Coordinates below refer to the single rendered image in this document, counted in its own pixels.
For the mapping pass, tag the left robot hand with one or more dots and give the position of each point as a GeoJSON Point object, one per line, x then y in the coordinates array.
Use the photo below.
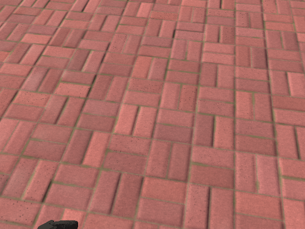
{"type": "Point", "coordinates": [61, 224]}

